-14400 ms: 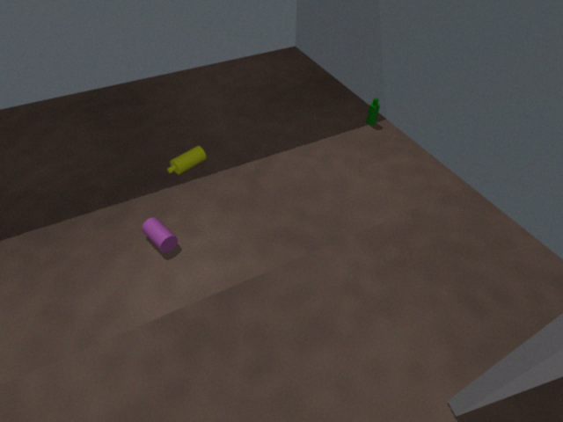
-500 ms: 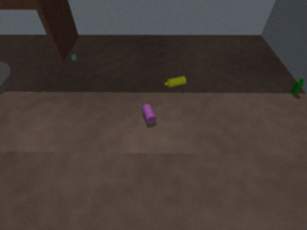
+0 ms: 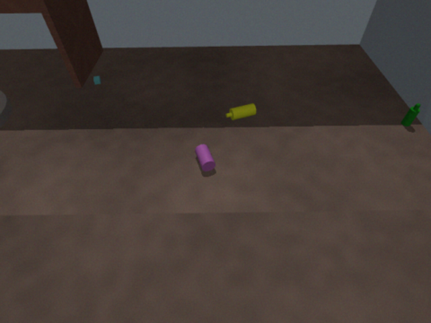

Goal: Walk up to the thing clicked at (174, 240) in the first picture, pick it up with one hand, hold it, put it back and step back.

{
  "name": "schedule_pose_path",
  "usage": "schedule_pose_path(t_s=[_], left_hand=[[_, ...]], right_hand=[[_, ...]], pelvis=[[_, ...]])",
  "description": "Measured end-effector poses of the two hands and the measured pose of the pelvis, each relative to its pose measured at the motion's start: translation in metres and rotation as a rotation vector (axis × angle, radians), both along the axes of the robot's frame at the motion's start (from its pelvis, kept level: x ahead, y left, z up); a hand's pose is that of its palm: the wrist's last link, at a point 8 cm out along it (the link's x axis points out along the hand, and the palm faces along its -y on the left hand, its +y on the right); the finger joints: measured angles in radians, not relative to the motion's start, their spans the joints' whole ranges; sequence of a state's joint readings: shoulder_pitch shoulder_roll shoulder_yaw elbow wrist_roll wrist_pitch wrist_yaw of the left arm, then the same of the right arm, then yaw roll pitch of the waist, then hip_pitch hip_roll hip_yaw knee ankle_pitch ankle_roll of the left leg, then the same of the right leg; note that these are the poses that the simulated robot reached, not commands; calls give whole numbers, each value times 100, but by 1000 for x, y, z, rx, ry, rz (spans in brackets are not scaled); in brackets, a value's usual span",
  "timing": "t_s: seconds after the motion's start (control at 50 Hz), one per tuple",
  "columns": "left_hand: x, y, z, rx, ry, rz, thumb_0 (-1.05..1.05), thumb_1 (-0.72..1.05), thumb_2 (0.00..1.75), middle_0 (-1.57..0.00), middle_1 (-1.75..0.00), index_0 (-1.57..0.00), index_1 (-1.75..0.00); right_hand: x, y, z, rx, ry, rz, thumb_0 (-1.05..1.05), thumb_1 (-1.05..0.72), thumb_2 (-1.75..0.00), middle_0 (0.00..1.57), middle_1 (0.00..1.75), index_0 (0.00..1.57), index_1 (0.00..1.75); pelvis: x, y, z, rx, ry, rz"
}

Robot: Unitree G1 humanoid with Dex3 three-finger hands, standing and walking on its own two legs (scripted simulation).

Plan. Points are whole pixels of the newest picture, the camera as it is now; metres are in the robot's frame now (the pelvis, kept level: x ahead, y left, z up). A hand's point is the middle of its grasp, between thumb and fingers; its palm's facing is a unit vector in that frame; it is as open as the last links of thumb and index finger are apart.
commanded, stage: walk up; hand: left
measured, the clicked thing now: (205, 157) +1.17 +0.06 -0.74
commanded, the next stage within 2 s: none
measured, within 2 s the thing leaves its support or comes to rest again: neither
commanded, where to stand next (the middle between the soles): +0.87 +0.39 m, yaw -80 degrees
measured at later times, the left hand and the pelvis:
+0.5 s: hand (90, 238) +0.36 +0.31 -0.14, palm faces -0.43 -0.73 -0.53, open 7.4 cm; pelvis +0.12 +0.08 -0.03, yaw -25 degrees
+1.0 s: hand (94, 159) +0.66 +0.40 -0.18, palm faces -0.57 -0.55 -0.61, open 7.4 cm; pelvis +0.37 +0.21 -0.06, yaw -43 degrees
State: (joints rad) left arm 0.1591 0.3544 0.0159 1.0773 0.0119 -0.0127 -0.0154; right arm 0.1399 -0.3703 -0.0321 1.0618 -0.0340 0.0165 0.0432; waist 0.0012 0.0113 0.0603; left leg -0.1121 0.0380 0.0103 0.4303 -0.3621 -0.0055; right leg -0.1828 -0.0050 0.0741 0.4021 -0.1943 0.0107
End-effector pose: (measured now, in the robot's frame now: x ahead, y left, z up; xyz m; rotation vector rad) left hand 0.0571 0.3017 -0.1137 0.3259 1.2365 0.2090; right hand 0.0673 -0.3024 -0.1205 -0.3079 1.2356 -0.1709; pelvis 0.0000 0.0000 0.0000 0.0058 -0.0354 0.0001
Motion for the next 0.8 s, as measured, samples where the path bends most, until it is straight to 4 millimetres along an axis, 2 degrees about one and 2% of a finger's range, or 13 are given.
schedule_pose_path(t_s=[0.1,0.14,0.2,0.26,0.34,0.42,0.48,0.54,0.58,0.64,0.72,0.8], left_hand=[[0,24,3,40,83,-74,1,90,89,-21,-30,-21,-30],[9,41,5,64,103,-106,1,90,89,-21,-30,-21,-30],[38,71,3,104,97,-164,1,90,89,-21,-30,-21,-30],[80,87,7,142,79,-223,1,90,89,-20,-30,-21,-30],[155,86,22,136,17,-334,1,90,89,-20,-30,-20,-30],[236,75,27,145,-55,-455,1,90,89,-20,-30,-20,-30],[297,54,22,157,-119,-539,1,90,90,-20,-30,-20,-30],[344,32,15,149,-212,-587,1,90,90,-20,-30,-20,-30],[363,23,13,136,-259,-607,1,90,89,-20,-30,-20,-30],[379,18,18,109,-297,-597,0,90,89,-20,-30,-20,-30],[399,28,21,99,-261,-641,0,90,89,-21,-30,-21,-30],[439,53,17,123,-208,-710,1,89,89,-21,-30,-21,-30]], right_hand=[[7,-9,4,-16,-115,-60,1,-90,-90,21,30,21,30],[3,-6,7,-30,-135,-91,1,-91,-90,21,30,21,30],[-12,7,10,-58,-125,-133,1,-91,-90,20,30,20,30],[-41,26,15,-68,-86,-215,1,-91,-90,20,30,20,30],[-74,50,21,-57,-21,-337,1,-91,-90,20,30,21,30],[-89,70,12,-40,12,-446,1,-91,-90,20,30,21,30],[-89,81,-5,-27,18,-506,1,-90,-90,20,30,21,30],[-74,88,-27,-22,22,-546,1,-90,-90,20,30,21,30],[-54,97,-32,-7,12,-550,1,-91,-90,20,30,20,30],[-14,106,-27,15,-33,-520,1,-91,-90,20,30,20,30],[43,107,-15,-5,-165,-499,1,-91,-90,21,30,21,30],[83,114,-8,-50,-235,-523,1,-91,-90,21,30,21,30]], pelvis=[[4,23,-8,-23,32,-110],[8,35,-9,-34,46,-139],[15,54,-14,-35,53,-170],[28,66,-10,-19,47,-234],[57,75,0,-44,52,-283],[88,79,-7,-34,34,-358],[113,79,-21,-26,21,-419],[136,80,-37,-64,2,-469],[149,83,-40,-77,-3,-475],[173,90,-34,-75,-24,-494],[211,109,-27,-70,-37,-550],[253,137,-32,-64,-26,-607]])
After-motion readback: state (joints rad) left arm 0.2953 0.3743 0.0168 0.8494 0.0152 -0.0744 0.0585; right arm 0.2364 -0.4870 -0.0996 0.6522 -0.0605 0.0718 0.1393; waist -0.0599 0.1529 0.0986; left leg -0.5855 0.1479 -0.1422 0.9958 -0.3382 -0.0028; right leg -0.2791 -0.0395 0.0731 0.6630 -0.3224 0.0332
